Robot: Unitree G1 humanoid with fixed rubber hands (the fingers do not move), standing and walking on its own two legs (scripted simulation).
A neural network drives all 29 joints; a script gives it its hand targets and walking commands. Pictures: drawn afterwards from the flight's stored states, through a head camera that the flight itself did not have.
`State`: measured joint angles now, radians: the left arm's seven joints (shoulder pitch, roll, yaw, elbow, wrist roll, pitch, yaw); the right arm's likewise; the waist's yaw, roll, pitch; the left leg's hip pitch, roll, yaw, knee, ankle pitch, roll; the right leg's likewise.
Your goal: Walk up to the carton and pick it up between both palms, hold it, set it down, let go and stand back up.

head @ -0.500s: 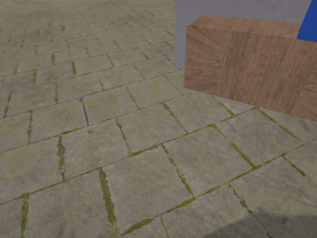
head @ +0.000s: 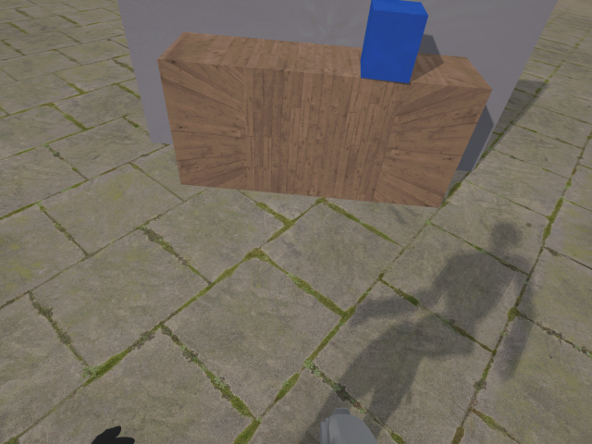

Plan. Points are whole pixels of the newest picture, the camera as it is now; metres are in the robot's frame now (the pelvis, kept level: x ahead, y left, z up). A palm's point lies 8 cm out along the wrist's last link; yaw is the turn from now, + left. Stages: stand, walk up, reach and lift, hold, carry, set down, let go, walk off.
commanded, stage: walk up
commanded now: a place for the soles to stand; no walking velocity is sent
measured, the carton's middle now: (390, 40) +1.58 -0.50 +0.03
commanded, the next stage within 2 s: none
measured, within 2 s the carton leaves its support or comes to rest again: neither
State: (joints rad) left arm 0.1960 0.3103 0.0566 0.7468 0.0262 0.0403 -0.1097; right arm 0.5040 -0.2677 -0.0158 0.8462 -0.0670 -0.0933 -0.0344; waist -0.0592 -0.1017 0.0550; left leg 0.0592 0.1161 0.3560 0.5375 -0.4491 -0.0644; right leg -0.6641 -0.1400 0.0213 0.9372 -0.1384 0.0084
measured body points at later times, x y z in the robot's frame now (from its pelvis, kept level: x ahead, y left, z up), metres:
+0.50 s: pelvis +0.25 -0.05 -0.02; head +0.28 -0.02 +0.43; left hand +0.30 +0.20 -0.16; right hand +0.41 -0.31 -0.08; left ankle +0.39 +0.06 -0.72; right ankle +0.22 -0.16 -0.72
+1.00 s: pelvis +0.45 -0.15 -0.03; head +0.43 -0.18 +0.42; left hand +0.64 +0.08 -0.10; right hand +0.41 -0.43 -0.17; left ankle +0.40 +0.04 -0.67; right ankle +0.51 -0.28 -0.72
